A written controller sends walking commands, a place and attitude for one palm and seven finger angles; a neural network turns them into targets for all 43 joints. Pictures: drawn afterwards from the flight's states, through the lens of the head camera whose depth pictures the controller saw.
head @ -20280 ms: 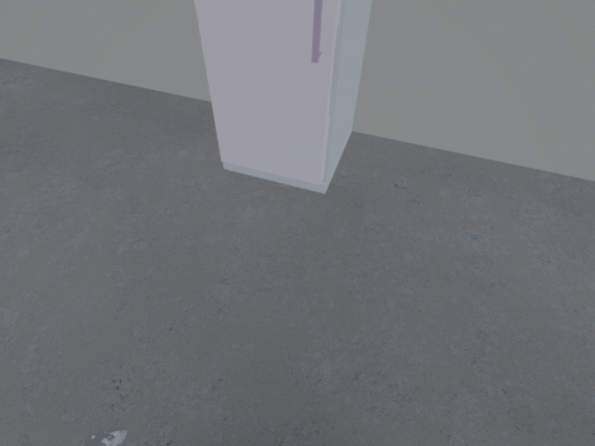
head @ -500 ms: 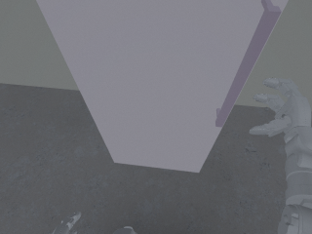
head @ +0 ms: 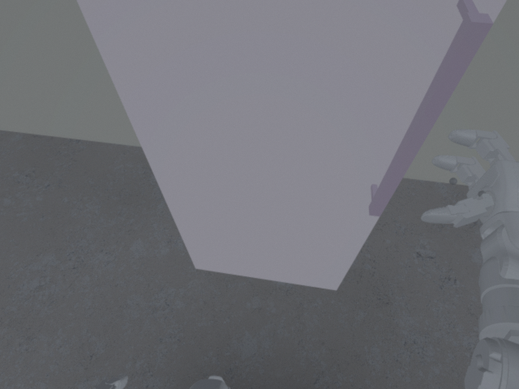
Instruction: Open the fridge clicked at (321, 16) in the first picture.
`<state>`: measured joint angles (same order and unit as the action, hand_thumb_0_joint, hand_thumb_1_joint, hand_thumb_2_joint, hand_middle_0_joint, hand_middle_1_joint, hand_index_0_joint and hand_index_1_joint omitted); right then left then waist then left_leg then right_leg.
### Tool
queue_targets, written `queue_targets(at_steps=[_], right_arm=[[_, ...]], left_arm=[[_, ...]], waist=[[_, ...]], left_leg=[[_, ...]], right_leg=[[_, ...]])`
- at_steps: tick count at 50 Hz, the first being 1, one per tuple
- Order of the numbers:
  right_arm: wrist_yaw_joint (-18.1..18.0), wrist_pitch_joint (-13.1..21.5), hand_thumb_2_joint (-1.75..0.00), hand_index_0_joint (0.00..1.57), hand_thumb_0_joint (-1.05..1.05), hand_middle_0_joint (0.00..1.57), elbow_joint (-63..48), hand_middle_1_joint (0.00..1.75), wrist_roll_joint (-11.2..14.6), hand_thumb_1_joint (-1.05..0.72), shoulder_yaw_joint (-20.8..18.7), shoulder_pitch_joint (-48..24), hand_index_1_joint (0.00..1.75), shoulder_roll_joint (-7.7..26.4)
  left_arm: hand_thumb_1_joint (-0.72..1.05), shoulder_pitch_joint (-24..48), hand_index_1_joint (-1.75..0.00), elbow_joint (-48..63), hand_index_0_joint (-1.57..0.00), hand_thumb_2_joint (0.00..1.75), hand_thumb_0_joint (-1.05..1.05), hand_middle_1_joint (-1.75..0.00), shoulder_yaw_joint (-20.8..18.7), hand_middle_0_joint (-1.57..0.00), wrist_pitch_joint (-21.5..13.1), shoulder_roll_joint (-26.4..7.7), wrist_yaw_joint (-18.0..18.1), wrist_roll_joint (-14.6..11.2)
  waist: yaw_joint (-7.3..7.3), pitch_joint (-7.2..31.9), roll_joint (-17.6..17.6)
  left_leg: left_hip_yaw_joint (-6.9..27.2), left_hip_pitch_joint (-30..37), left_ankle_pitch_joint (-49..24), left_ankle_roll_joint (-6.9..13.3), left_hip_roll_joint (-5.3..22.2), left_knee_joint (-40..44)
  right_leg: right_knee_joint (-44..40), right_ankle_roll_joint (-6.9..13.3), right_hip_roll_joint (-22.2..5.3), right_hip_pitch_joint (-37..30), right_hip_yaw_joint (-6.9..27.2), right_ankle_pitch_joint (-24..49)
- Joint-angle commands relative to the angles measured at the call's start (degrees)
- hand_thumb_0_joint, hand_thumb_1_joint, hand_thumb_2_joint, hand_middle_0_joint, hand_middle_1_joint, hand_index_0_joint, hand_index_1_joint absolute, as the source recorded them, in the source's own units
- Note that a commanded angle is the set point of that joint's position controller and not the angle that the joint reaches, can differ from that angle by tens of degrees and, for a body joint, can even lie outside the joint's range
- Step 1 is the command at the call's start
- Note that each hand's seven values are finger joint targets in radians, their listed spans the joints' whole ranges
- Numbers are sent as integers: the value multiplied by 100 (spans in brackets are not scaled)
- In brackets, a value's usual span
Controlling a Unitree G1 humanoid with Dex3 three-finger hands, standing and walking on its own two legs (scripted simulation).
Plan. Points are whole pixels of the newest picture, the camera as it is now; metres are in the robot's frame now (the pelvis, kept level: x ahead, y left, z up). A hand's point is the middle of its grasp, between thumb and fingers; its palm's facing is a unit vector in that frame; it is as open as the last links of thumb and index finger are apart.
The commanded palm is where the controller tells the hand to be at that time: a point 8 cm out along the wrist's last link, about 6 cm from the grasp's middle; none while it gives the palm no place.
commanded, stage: move the hooked fingers beside the handle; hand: right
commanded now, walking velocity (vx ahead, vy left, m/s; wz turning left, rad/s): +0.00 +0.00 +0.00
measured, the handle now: (408, 134) +0.48 -0.16 +0.14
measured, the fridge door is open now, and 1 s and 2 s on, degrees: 0 0 0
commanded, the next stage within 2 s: feel for the door with the fingertips in 0.48 s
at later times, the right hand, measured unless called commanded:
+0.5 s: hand (451, 185) +0.41 -0.22 +0.11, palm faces +0.05 +1.00 -0.01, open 14.0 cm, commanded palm +0.38 -0.27 +0.11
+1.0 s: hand (417, 178) +0.42 -0.18 +0.11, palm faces +0.03 +1.00 +0.00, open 14.0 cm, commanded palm +0.39 -0.23 +0.11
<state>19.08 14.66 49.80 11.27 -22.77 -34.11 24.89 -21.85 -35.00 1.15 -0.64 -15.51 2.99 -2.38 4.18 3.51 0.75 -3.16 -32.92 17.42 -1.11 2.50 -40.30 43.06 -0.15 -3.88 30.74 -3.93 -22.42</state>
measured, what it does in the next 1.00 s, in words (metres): stands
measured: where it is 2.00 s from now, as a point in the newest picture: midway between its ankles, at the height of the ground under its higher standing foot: outside the picture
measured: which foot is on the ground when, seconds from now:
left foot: down 0.00-1.00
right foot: down 0.00-1.00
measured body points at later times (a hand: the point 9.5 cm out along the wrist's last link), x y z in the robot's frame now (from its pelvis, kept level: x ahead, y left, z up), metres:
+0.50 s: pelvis -0.01 +0.00 +0.00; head +0.04 +0.00 +0.45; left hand +0.08 +0.26 -0.11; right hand +0.40 -0.27 +0.11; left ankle +0.02 +0.14 -0.71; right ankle -0.01 -0.12 -0.71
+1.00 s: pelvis -0.01 +0.01 +0.00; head +0.04 +0.01 +0.45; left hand +0.06 +0.26 -0.12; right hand +0.41 -0.23 +0.11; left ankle +0.02 +0.14 -0.71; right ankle -0.02 -0.12 -0.71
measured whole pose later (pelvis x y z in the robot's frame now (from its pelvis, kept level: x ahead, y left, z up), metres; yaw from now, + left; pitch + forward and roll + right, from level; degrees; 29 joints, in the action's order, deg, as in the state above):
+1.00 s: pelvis -0.01 +0.01 +0.00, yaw +0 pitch +9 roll +0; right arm 11.9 15.5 48.9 9.4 -17.3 -35.9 18.8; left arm -20.5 -35.3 1.2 -1.3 -14.8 2.0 -2.1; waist 4.3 3.5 0.9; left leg -3.2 -33.2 17.2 -0.7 2.7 -41.4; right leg 43.3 -0.5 -3.6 30.7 -3.6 -21.6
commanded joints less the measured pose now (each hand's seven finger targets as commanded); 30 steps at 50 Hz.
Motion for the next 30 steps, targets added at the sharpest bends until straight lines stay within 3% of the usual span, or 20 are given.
queue_targets(at_steps=[1, 5, 8, 11, 12, 14, 15, 17, 21, 23, 26, 29, 30], right_arm=[[80, 385, -30, 30, 0, 30, -1388, 120, 202, 50, 68, -2255, 120, 1243], [45, 315, -30, 30, 0, 30, -1317, 120, 179, 50, 219, -2519, 120, 1114], [-49, 333, -30, 30, 0, 30, -1481, 120, 169, 50, 291, -2515, 120, 987], [-178, 358, -30, 30, 0, 30, -1266, 120, 156, 50, 126, -2657, 120, 1192], [-213, 366, -30, 30, 0, 30, -1208, 120, 99, 50, -26, -2603, 120, 1367], [-261, 387, -30, 30, 0, 30, -1195, 120, 32, 50, 52, -2634, 120, 1283], [-272, 402, -30, 30, 0, 30, -1251, 120, 9, 50, 98, -2551, 120, 1234], [-292, 450, -30, 30, 0, 30, -1330, 120, -14, 50, -12, -2529, 120, 1370], [-216, 430, -30, 30, 0, 30, -1068, 120, 88, 50, -150, -2382, 120, 1478], [-123, 399, -30, 30, 0, 30, -1030, 120, 69, 50, 83, -2578, 120, 1285], [-57, 433, -30, 30, 0, 30, -1074, 120, 72, 50, 362, -2873, 120, 1022], [-54, 490, -30, 30, 0, 30, -1195, 120, 129, 50, 366, -2909, 120, 965], [-72, 482, -30, 30, 0, 30, -1177, 120, 150, 50, 496, -2917, 120, 781]], left_arm=[[90, -155, -30, 645, -20, 90, 0, -30, -309, -20, -231, -869, 106, -26], [90, -83, -30, 588, -20, 90, 0, -30, -299, -20, -240, -879, 128, -31], [90, -39, -30, 619, -20, 90, 0, -30, -297, -20, -281, -849, 117, -20], [90, -68, -30, 559, -20, 90, 0, -30, -279, -20, -276, -879, 129, 4], [90, -34, -30, 572, -20, 90, 0, -30, -277, -20, -272, -885, 126, -2], [90, 10, -30, 606, -20, 90, 0, -30, -255, -20, -265, -851, 106, 7], [90, 51, -30, 647, -20, 90, 0, -30, -251, -20, -274, -835, 91, 3], [90, 33, -30, 655, -20, 90, 0, -30, -254, -20, -278, -846, 77, 19], [90, 35, -30, 672, -20, 90, 0, -30, -243, -20, -255, -884, 101, 10], [90, 65, -30, 659, -20, 90, 0, -30, -230, -20, -250, -864, 115, -17], [90, 21, -30, 633, -20, 90, 0, -30, -239, -20, -273, -854, 126, -10], [90, -17, -30, 581, -20, 90, 0, -30, -270, -20, -307, -873, 131, -5], [90, -14, -30, 570, -20, 90, 0, -30, -269, -20, -318, -853, 122, -10]], waist=[[9, 1853, 219], [61, 1724, 338], [11, 1948, 439], [31, 1807, 34], [-31, 1860, 112], [-48, 1873, 163], [-99, 1926, 371], [-126, 2125, 385], [-104, 1922, -111], [-27, 1802, 164], [70, 1707, 241], [53, 2037, 268], [76, 1975, 246]], left_leg=[[51, 1260, -1835, 215, -368, 311], [33, 1030, -1496, 216, -347, 350], [14, 996, -1484, 228, -345, 305], [5, 1082, -1433, 215, -339, 302], [50, 1128, -1462, 210, -323, 284], [38, 1144, -1458, 216, -307, 257], [48, 1131, -1458, 228, -305, 232], [59, 1215, -1593, 237, -310, 195], [87, 1451, -1544, 212, -322, 255], [83, 1234, -1450, 213, -303, 280], [43, 989, -1240, 233, -321, 298], [44, 954, -1275, 229, -334, 274], [10, 884, -1227, 229, -338, 272]], right_leg=[[-578, 151, 284, -723, 237, 1848], [-628, 125, 302, -757, 298, 1527], [-587, 107, 304, -963, 329, 1635], [-579, 122, 303, -742, 361, 1531], [-583, 117, 315, -692, 337, 1519], [-610, 107, 328, -690, 342, 1498], [-605, 93, 329, -734, 329, 1528], [-569, 90, 319, -815, 337, 1691], [-597, 124, 321, -474, 293, 1446], [-616, 112, 324, -526, 280, 1351], [-601, 120, 315, -642, 340, 1269], [-564, 97, 307, -859, 379, 1363], [-575, 89, 303, -852, 395, 1341]])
